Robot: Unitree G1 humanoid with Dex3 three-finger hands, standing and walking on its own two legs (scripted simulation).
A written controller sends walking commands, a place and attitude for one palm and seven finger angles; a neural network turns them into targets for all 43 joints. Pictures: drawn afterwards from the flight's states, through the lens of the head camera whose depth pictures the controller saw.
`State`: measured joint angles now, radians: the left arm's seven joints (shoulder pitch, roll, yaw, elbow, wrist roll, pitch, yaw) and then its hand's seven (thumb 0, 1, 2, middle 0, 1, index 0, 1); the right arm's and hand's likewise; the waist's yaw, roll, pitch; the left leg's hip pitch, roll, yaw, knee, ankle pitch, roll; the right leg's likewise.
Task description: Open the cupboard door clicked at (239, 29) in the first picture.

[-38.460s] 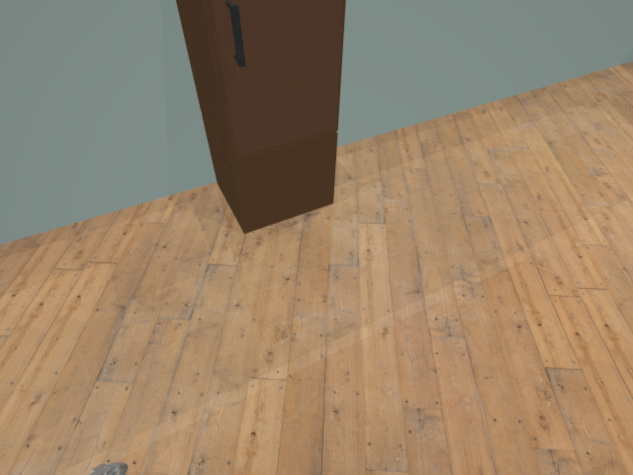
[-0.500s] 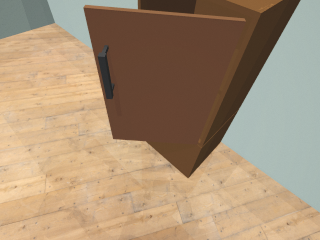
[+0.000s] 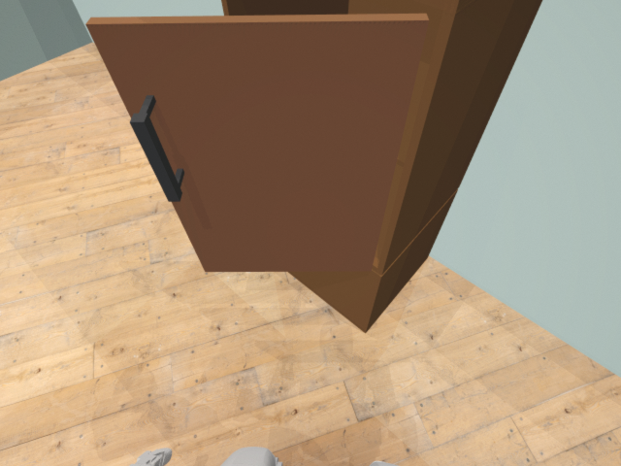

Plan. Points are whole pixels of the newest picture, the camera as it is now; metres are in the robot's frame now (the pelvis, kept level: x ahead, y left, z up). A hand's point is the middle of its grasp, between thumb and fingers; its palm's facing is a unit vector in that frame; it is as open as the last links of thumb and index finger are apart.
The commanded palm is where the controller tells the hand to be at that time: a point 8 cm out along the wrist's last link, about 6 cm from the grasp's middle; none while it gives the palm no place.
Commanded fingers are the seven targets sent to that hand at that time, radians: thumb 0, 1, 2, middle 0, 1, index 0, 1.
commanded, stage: come to a stop and stand still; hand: left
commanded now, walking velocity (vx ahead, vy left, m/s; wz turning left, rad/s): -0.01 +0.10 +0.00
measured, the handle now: (162, 152) +0.52 +0.26 +0.08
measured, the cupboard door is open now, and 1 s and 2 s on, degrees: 41 41 41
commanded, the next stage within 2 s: look again from close up in 0.84 s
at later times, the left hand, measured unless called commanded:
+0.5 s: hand out of the picture -0.04 +0.21 -0.17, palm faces +0.06 -0.98 -0.20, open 7.4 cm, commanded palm none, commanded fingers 0.00 0.90 0.90 -0.20 -0.30 -0.20 -0.30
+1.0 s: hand out of the picture -0.09 +0.18 -0.17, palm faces +0.02 -0.99 -0.15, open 7.4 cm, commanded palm none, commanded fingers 0.00 0.90 0.90 -0.20 -0.30 -0.20 -0.30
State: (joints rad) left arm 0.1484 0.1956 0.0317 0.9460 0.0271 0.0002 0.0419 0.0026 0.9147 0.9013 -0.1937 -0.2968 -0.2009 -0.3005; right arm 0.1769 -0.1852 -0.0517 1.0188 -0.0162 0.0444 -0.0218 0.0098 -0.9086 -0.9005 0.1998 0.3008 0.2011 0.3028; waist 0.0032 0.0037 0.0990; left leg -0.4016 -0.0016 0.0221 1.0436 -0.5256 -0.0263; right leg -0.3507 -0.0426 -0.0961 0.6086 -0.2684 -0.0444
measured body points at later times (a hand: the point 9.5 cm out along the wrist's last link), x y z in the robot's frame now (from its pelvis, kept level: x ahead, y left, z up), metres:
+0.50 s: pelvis -0.05 +0.03 +0.01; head -0.03 +0.03 +0.46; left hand -0.05 +0.26 -0.15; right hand -0.02 -0.20 -0.15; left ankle -0.03 +0.14 -0.73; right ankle -0.07 -0.08 -0.73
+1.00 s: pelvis -0.07 +0.02 +0.01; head -0.06 +0.03 +0.46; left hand -0.09 +0.23 -0.15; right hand -0.10 -0.19 -0.15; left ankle -0.03 +0.14 -0.73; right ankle -0.07 -0.08 -0.73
